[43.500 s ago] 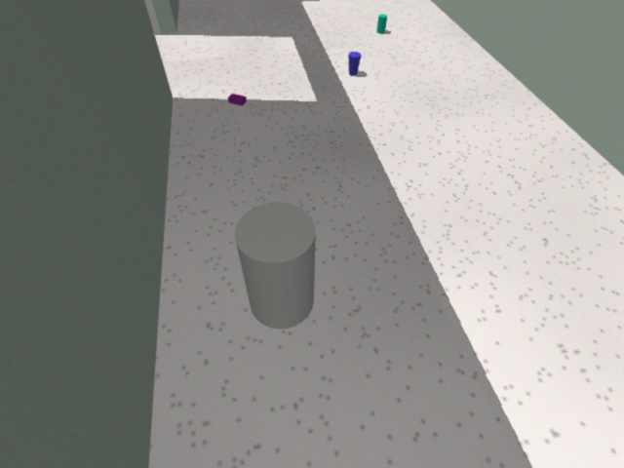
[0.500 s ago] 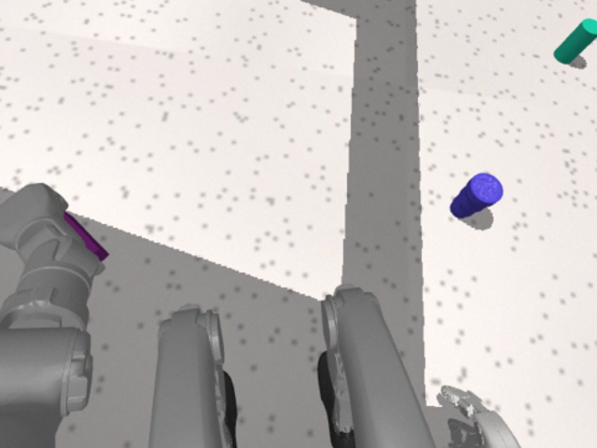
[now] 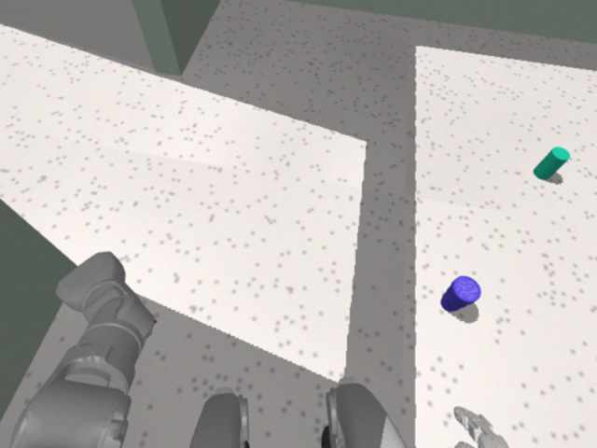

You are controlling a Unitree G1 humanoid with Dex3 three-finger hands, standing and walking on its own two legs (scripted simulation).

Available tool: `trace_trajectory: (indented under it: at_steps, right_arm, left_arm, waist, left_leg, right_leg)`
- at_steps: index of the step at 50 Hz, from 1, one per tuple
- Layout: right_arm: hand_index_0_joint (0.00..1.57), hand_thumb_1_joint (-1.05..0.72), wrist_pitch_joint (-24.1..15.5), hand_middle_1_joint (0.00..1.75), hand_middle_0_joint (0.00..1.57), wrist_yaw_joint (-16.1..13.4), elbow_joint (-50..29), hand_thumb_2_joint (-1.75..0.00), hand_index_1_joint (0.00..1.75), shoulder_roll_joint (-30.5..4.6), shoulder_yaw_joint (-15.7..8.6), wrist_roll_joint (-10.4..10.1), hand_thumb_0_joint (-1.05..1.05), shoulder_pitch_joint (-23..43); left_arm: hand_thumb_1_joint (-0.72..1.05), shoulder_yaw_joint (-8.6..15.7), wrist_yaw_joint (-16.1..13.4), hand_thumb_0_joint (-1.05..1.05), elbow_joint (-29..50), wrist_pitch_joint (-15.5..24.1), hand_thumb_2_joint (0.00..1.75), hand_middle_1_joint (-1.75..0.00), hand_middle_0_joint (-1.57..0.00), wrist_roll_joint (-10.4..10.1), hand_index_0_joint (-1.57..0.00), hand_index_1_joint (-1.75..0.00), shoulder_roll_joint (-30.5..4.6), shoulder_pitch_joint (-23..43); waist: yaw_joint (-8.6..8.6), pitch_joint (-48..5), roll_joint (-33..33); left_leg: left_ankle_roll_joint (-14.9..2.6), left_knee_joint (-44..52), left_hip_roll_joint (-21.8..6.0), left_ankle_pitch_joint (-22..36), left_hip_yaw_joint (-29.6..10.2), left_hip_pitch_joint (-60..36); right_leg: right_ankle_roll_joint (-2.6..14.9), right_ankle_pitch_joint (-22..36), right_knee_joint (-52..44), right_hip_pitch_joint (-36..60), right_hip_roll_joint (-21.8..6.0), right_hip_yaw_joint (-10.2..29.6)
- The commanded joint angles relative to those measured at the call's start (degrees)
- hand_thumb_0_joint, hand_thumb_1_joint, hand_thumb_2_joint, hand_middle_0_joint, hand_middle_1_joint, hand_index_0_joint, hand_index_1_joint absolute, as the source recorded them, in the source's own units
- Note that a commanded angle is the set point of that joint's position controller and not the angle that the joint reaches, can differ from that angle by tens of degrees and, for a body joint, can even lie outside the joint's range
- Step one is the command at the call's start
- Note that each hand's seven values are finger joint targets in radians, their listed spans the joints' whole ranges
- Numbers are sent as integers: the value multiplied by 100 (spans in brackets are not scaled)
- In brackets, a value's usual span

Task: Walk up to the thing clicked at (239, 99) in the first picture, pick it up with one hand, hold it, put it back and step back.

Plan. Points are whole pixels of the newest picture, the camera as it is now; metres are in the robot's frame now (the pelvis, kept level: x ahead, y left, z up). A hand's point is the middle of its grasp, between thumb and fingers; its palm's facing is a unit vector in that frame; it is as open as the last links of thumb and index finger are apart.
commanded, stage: lift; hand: left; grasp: from above
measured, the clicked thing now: (123, 310) +0.35 +0.26 -0.13
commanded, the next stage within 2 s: hold in 0.46 s
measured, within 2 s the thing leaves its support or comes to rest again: neither
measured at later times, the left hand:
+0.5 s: hand (105, 281) +0.35 +0.24 +0.00, palm faces -0.31 -0.35 -0.88, open 11.6 cm
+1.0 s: hand (91, 275) +0.34 +0.24 +0.04, palm faces -0.29 -0.35 -0.89, open 11.5 cm
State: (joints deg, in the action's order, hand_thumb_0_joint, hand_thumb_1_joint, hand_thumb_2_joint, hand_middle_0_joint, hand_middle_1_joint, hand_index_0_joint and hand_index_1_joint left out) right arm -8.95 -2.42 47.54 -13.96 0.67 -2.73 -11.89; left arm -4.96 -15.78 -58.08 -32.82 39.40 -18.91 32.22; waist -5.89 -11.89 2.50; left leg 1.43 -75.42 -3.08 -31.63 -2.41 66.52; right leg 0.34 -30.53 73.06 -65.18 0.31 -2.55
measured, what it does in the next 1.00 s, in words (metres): rises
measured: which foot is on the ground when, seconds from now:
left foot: down 0.00-1.00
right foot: down 0.00-1.00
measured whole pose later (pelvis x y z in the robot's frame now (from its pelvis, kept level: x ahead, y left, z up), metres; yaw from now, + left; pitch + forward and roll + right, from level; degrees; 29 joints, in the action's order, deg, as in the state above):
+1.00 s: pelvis +0.03 +0.00 +0.10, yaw +1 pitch +8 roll +0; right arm -9.3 2.0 47.8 -14.7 1.1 -2.5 -13.3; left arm -9.2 -17.7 -58.1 -39.0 36.6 -11.0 29.8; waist -2.2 -5.1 1.8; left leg 0.9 -39.7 -1.5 -19.4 0.4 27.9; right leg -0.4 -19.3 39.6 -27.9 -1.0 -0.8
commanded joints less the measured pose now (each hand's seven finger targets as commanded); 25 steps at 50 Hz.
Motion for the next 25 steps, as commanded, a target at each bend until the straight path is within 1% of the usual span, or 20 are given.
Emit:
trace_trajectory:
  at_steps: [1, 2, 3, 6, 7, 8, 9, 10, 11, 14, 15, 16, 17, 18, 19, 20, 21, 22, 24, 25]
  right_arm:
    - [20, -89, -178, 30, 20, -90, -355, -90, 30, -782, -243, -14, 0, -464]
    - [20, -89, -178, 30, 20, -101, -351, -90, 30, -806, -234, -10, 0, -488]
    - [20, -89, -173, 30, 20, -102, -323, -90, 30, -816, -237, -4, 0, -527]
    - [20, -89, -159, 30, 20, -78, -265, -90, 30, -794, -233, 2, 0, -651]
    - [20, -89, -157, 30, 20, -73, -277, -90, 30, -800, -231, 0, 0, -634]
    - [20, -89, -147, 30, 20, -69, -285, -89, 30, -799, -235, 3, 0, -647]
    - [20, -89, -142, 30, 20, -57, -222, -89, 30, -775, -214, 12, 0, -674]
    - [20, -88, -153, 30, 20, -50, -247, -89, 30, -770, -224, 13, 0, -651]
    - [20, -89, -151, 30, 20, -44, -249, -89, 30, -784, -225, 17, 0, -643]
    - [20, -88, -141, 30, 20, -1, -268, -89, 30, -782, -267, 38, 0, -671]
    - [20, -88, -153, 30, 20, 14, -317, -89, 30, -799, -257, 40, 0, -654]
    - [20, -88, -147, 30, 20, 41, -307, -89, 30, -812, -256, 40, 0, -667]
    - [20, -88, -163, 30, 20, 55, -322, -89, 30, -793, -265, 41, 0, -645]
    - [20, -88, -171, 30, 20, 71, -374, -89, 30, -813, -263, 45, 0, -600]
    - [20, -88, -175, 30, 20, 90, -359, -89, 30, -775, -234, 42, 0, -571]
    - [20, -88, -185, 30, 20, 112, -362, -89, 30, -803, -244, 33, 0, -562]
    - [20, -88, -195, 30, 20, 120, -383, -89, 30, -817, -245, 47, 0, -537]
    - [20, -88, -190, 30, 20, 128, -353, -89, 30, -801, -243, 49, 0, -559]
    - [20, -88, -201, 30, 20, 178, -341, -89, 30, -811, -242, 59, 0, -522]
    - [20, -88, -217, 30, 20, 200, -334, -89, 30, -807, -228, 64, 0, -503]
  left_arm:
    - [58, 60, -403, 0, 877, -8, 72, -61, -102, 172, -102, -61, -868, 1802]
    - [59, 94, -448, 0, 1034, -10, 73, -63, -103, 206, -103, -63, -1005, 1985]
    - [62, 146, -496, 0, 905, -48, 73, -63, -104, 211, -104, -63, -1034, 1885]
    - [61, 105, -531, 0, 957, -112, 73, -64, -102, 111, -102, -63, -886, 1850]
    - [61, 114, -547, 0, 1008, -134, 71, -64, -101, 120, -102, -63, -941, 1830]
    - [59, 119, -570, 0, 1182, -136, 74, -63, -101, 96, -101, -63, -967, 2030]
    - [56, 45, -555, 0, 762, -194, 72, -62, -98, 91, -99, -62, -797, 1752]
    - [58, 13, -561, 0, 786, -182, 73, -63, -99, 90, -100, -62, -752, 1842]
    - [58, -12, -554, 0, 621, -198, 70, -61, -99, 130, -99, -61, -733, 1806]
    - [59, -37, -518, 0, 337, -209, 66, -61, -98, 44, -99, -60, -559, 1594]
    - [60, -54, -523, 0, 436, -196, 65, -58, -101, 9, -101, -58, -562, 1715]
    - [61, -62, -521, 0, 176, -248, 65, -58, -101, 18, -101, -57, -506, 1533]
    - [65, -102, -533, 0, 404, -222, 64, -60, -103, -42, -104, -58, -437, 1795]
    - [64, -26, -578, 0, 481, -234, 65, -60, -102, -16, -103, -59, -594, 1857]
    - [65, -117, -587, 0, 186, -284, 63, -60, -101, -56, -103, -58, -357, 1671]
    - [64, -99, -608, 0, 139, -305, 64, -59, -102, -95, -103, -58, -359, 1695]
    - [65, -50, -644, 0, 438, -284, 64, -58, -103, -52, -104, -57, -536, 1954]
    - [67, -83, -665, 0, 283, -306, 61, -60, -103, -59, -104, -58, -403, 1947]
    - [67, -33, -726, 0, 306, -359, 62, -58, -104, -66, -105, -57, -459, 2034]
    - [67, -79, -736, 0, 330, -371, 60, -59, -103, -80, -104, -57, -368, 2028]
  waist:
    - [-3, -1930, 357]
    - [5, -2078, 427]
    - [42, -2081, 409]
    - [51, -2116, 287]
    - [88, -2155, 255]
    - [91, -2164, 313]
    - [23, -1968, 104]
    - [60, -1861, 67]
    - [41, -1769, 8]
    - [130, -1567, -38]
    - [143, -1512, -25]
    - [151, -1399, -47]
    - [154, -1323, -92]
    - [247, -1412, 50]
    - [174, -1229, -174]
    - [181, -1141, -188]
    - [213, -1300, -31]
    - [191, -1208, -80]
    - [211, -1239, -92]
    - [202, -1202, -177]
  left_leg:
    - [-141, 1520, 259, 1741, 229, -2155]
    - [-142, 1606, 259, 1932, 244, -2365]
    - [-126, 1724, 265, 2092, 230, -2496]
    - [-163, 1915, 272, 2594, 256, -2850]
    - [-169, 1984, 284, 2685, 278, -2941]
    - [-179, 2041, 292, 2718, 314, -3012]
    - [-205, 2086, 300, 2744, 316, -2914]
    - [-185, 2215, 312, 2643, 322, -2925]
    - [-192, 2303, 316, 2644, 331, -2991]
    - [-170, 2592, 323, 2614, 316, -3194]
    - [-154, 2725, 322, 2576, 301, -3314]
    - [-167, 2783, 332, 2578, 324, -3312]
    - [-172, 2892, 322, 2510, 306, -3363]
    - [-148, 2995, 341, 2496, 346, -3501]
    - [-165, 3072, 325, 2416, 320, -3470]
    - [-170, 3120, 343, 2391, 344, -3473]
    - [-147, 3200, 334, 2432, 339, -3651]
    - [-153, 3228, 332, 2406, 343, -3645]
    - [-154, 3277, 347, 2462, 382, -3715]
    - [-154, 3362, 350, 2371, 366, -3757]
  right_leg:
    - [82, 1621, -1540, 1850, 232, -17]
    - [75, 1829, -1620, 2040, 234, -14]
    - [84, 1970, -1687, 2205, 228, -16]
    - [30, 2596, -1968, 2712, 216, 44]
    - [12, 2774, -2054, 2890, 201, 55]
    - [-4, 2905, -2162, 3026, 187, 92]
    - [-28, 3060, -2230, 3109, 169, 109]
    - [-26, 3018, -2322, 3220, 159, 109]
    - [-29, 3014, -2402, 3287, 150, 98]
    - [0, 2773, -2648, 3390, 157, 90]
    - [11, 2692, -2731, 3463, 155, 66]
    - [11, 2666, -2802, 3437, 156, 68]
    - [6, 2602, -2897, 3498, 163, 59]
    - [32, 2525, -2969, 3640, 160, 61]
    - [13, 2468, -3027, 3659, 165, 43]
    - [16, 2462, -3082, 3650, 159, 59]
    - [37, 2442, -3095, 3727, 160, 40]
    - [28, 2441, -3155, 3712, 161, 58]
    - [13, 2529, -3238, 3839, 139, 88]
    - [10, 2454, -3271, 3908, 128, 88]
